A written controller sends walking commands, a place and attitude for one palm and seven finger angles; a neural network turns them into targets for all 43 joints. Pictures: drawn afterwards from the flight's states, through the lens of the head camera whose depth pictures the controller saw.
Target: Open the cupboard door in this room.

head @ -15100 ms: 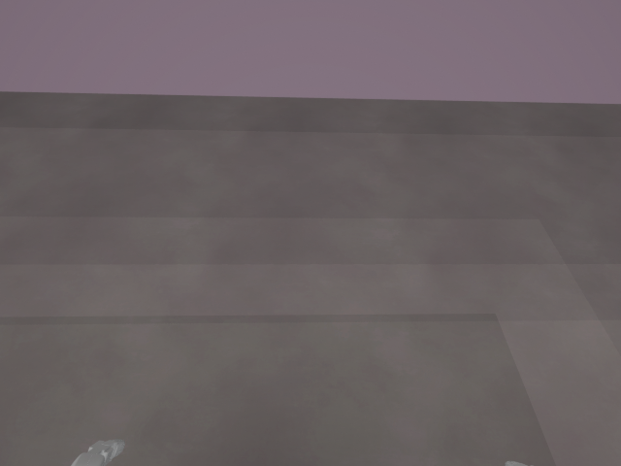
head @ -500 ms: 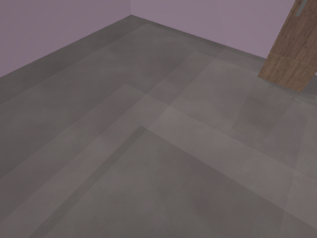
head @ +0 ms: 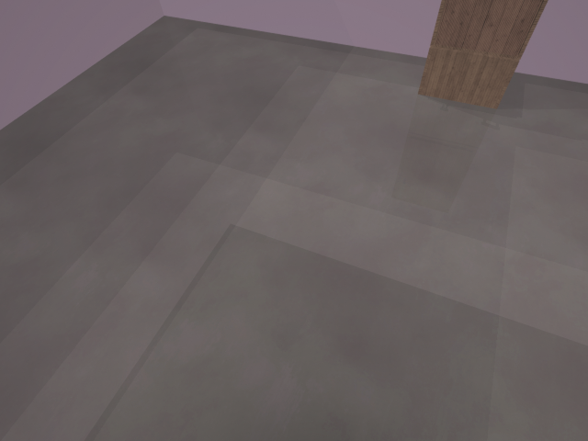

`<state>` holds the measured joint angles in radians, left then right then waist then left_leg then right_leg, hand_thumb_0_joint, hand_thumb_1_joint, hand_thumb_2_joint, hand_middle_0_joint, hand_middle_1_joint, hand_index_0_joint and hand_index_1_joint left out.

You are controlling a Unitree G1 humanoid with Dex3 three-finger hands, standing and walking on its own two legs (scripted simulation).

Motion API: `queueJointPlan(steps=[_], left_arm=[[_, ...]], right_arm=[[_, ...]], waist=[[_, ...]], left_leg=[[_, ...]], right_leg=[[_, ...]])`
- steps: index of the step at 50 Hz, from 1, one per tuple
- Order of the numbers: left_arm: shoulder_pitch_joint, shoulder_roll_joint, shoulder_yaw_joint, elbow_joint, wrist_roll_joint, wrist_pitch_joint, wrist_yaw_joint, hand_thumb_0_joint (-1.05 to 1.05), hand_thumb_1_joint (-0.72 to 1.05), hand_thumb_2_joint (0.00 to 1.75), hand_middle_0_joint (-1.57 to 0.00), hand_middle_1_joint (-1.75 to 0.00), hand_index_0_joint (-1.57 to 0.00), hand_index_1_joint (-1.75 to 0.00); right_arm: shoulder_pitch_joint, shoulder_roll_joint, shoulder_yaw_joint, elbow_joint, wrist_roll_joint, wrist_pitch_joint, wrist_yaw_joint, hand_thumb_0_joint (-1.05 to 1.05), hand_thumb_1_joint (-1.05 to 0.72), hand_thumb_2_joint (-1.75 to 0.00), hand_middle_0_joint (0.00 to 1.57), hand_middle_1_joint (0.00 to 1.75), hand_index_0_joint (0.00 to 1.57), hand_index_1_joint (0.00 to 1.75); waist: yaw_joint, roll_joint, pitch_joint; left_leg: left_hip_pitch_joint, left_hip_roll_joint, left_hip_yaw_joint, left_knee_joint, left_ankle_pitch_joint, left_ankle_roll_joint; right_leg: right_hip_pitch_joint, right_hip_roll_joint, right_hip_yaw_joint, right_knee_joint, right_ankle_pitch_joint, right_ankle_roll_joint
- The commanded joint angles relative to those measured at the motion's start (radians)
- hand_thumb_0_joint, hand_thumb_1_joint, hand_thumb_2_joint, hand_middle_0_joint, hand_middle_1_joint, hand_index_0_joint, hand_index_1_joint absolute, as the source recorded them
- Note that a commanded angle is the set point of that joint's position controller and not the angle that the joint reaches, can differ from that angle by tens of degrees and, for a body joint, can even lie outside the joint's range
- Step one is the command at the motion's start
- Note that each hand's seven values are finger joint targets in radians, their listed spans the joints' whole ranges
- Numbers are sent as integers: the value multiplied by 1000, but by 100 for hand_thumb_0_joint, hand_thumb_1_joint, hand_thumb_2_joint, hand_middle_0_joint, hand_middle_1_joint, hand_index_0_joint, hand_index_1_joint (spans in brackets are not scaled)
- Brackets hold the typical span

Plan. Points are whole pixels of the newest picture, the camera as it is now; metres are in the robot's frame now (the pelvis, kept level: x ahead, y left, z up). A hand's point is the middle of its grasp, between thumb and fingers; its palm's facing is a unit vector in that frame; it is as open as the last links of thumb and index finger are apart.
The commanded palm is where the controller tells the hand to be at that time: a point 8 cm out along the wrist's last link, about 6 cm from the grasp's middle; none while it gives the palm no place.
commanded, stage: turn or walk to find it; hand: left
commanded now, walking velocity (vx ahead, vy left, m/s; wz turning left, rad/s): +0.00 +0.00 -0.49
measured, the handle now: out of the picture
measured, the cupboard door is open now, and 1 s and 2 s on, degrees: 0 0 0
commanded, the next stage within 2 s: stand and wait in 0.52 s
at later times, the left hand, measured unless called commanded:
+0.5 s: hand out of the picture +0.04 +0.17 -0.14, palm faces -0.02 -0.98 -0.21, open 7.4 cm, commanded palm none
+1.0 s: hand out of the picture +0.13 +0.22 -0.16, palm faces -0.08 -0.97 -0.21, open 7.4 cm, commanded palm none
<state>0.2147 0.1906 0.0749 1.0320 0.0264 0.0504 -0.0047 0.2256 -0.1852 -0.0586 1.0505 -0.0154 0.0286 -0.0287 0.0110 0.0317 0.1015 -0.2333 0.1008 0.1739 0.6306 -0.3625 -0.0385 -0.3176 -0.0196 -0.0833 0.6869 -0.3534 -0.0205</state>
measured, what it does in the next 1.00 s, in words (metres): walks ahead: left foot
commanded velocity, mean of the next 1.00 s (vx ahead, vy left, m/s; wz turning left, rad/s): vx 0.08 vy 0.00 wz -0.04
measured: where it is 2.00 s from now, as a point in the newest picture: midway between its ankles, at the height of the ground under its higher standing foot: (328, 419)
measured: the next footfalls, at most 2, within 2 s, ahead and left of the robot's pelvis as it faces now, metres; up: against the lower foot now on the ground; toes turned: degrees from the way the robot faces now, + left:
left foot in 0.60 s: +0.16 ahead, +0.13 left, +0.00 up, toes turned -1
left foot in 1.96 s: +0.47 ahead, -0.01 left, +0.00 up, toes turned -7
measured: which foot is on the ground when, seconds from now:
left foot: down 0.00-0.00, up 0.02-0.58, down 0.60-1.00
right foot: down 0.00-1.00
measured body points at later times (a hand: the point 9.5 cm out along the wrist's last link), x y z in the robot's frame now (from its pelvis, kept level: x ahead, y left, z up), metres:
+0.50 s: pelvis +0.05 +0.00 +0.03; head +0.06 -0.02 +0.47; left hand +0.04 +0.23 -0.12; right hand +0.13 -0.26 -0.12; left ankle +0.09 +0.15 -0.68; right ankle +0.01 -0.08 -0.72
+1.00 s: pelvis +0.11 +0.04 +0.02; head +0.11 +0.05 +0.47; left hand +0.13 +0.28 -0.14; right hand +0.08 -0.18 -0.14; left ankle +0.12 +0.13 -0.72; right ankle +0.03 -0.08 -0.72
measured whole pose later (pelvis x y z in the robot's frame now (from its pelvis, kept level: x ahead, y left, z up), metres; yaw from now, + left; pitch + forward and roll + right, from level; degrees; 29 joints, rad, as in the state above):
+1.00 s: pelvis +0.11 +0.04 +0.02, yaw -6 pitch -1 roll +0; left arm 0.26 0.18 0.00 1.15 0.01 -0.02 0.03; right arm 0.27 -0.17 0.00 1.16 0.00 -0.02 -0.02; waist -0.01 -0.01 0.02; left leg -0.18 -0.02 0.10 0.41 -0.21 0.04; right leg -0.06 -0.05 -0.06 0.39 -0.30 0.03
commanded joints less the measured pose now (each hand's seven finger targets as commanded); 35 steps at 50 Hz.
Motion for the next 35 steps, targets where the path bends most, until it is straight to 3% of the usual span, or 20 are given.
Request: queueJointPlan(steps=[1, 2, 3, 5, 7, 10, 16, 19, 24, 27, 28, 29, 30, 31, 32, 33, 35], left_arm=[[198, 229, 30, -29, -9, -42, 22, 0, 90, 90, -20, -30, -20, -30], [157, 207, 30, -34, -10, -43, 27, 0, 90, 90, -20, -30, -20, -30], [100, 186, 31, -59, -10, -41, 29, 0, 90, 90, -20, -30, -20, -30], [36, 173, 25, -83, -15, -43, 28, 0, 90, 90, -20, -30, -20, -30], [55, 168, 21, -88, -15, -56, 22, 0, 90, 90, -20, -30, -20, -30], [129, 164, 19, -61, -13, -75, 17, 0, 90, 90, -20, -30, -20, -30], [179, 161, 12, -49, -2, -99, 10, 0, 90, 90, -20, -30, -20, -30], [188, 131, -3, -32, -2, -104, 16, 0, 90, 90, -20, -30, -20, -30], [167, 118, -26, 13, -2, -106, 27, 0, 90, 90, -20, -30, -20, -30], [144, 110, -35, 40, -13, -102, 34, 0, 90, 90, -20, -30, -20, -30], [140, 100, -40, 48, -17, -98, 36, 0, 90, 90, -20, -30, -20, -30], [163, 74, -47, 58, -17, -93, 38, 0, 90, 90, -20, -30, -20, -30], [194, 54, -52, 65, -16, -86, 41, 0, 90, 90, -20, -30, -20, -30], [217, 29, -58, 71, -15, -81, 45, 0, 90, 90, -20, -30, -20, -30], [219, 13, -63, 80, -12, -77, 45, 0, 90, 90, -20, -30, -20, -30], [205, 14, -66, 90, -14, -71, 44, 0, 90, 90, -20, -30, -20, -30], [173, 34, -66, 92, -16, -61, 41, 0, 90, 90, -20, -30, -20, -30]], right_arm=[[-107, -94, -23, -144, 5, -7, -8, 0, -90, -90, 20, 30, 20, 30], [-97, -105, -25, -129, 3, 4, -8, 0, -90, -90, 20, 30, 20, 30], [-83, -108, -30, -119, 2, 3, -5, 0, -90, -90, 20, 30, 20, 30], [-62, -116, -28, -99, 0, 1, 3, 0, -90, -90, 20, 30, 20, 30], [-47, -114, -27, -96, -8, 2, 12, 0, -90, -90, 20, 30, 20, 30], [-91, -130, -27, -115, -15, -7, 20, 0, -90, -90, 20, 30, 20, 30], [-157, -132, -22, -150, -19, -26, 34, 0, -90, -90, 20, 30, 20, 30], [-145, -115, -8, -138, -13, -28, 33, 0, -90, -90, 20, 30, 20, 30], [-128, -71, 22, -100, 9, -37, 25, 0, -90, -90, 20, 30, 20, 30], [-62, -61, 33, -53, 11, -47, 18, 0, -90, -90, 20, 30, 20, 30], [-28, -66, 34, -31, 10, -54, 15, 0, -90, -90, 20, 30, 20, 30], [16, -93, 32, -9, 8, -67, 13, 0, -90, -90, 20, 30, 20, 30], [48, -135, 22, 4, 7, -73, 10, 0, -90, -90, 20, 30, 20, 30], [60, -160, 18, 12, 4, -68, 6, 0, -90, -90, 20, 30, 20, 30], [50, -160, 20, 14, 3, -61, 1, 0, -90, -90, 20, 30, 20, 30], [46, -140, 27, 24, 5, -61, -4, 0, -90, -90, 20, 30, 20, 30], [43, -120, 33, 31, 9, -55, -9, 0, -90, -90, 20, 30, 20, 30]], waist=[[93, -312, -94], [61, -306, -78], [43, -237, -66], [14, -131, -107], [15, -124, -166], [42, -125, -165], [48, -133, -82], [37, -141, -78], [29, -167, -84], [2, -149, -80], [-11, -114, -81], [-14, -38, -102], [-9, 61, -114], [-1, 106, -94], [4, 120, -49], [1, 212, -61], [9, 185, -18]], left_leg=[[-294, -45, -118, 404, -257, -3], [-296, -28, -190, 477, -209, 3], [-332, -24, -203, 517, -151, 4], [-331, -13, -203, 533, -48, -8], [-329, -19, -191, 517, 18, -26], [-388, -15, -196, 512, 72, -36], [-431, -1, -195, 431, 80, -48], [-380, -8, -185, 341, 78, -40], [-170, -40, -148, 61, 51, -23], [-4, -54, -138, -117, 197, -10], [81, -53, -140, -192, 285, -6], [158, -15, -182, -223, 406, 9], [218, 73, -269, -202, 533, 49], [203, 150, -325, -215, 539, 102], [144, 173, -351, -265, 450, 129], [108, 175, -390, -337, 426, 149], [47, 161, -383, -382, 451, 164]], right_leg=[[175, -389, 516, -376, 632, -166], [146, -340, 497, -403, 532, -163], [147, -315, 470, -400, 438, -170], [197, -252, 381, -356, 459, -144], [259, -209, 346, -379, 339, -108], [323, -198, 385, -418, 220, -82], [292, -205, 442, -478, 47, -137], [279, -198, 389, -463, 216, -139], [230, -197, 281, -417, 507, -130], [167, -159, 210, -364, 509, -81], [123, -137, 190, -331, 468, -55], [92, -99, 176, -277, 405, -29], [28, -54, 145, -227, 243, -5], [11, -28, 110, -227, 65, 14], [27, -17, 85, -227, -14, 24], [71, -31, 47, -179, -17, 40], [85, -43, 62, -104, -73, 42]])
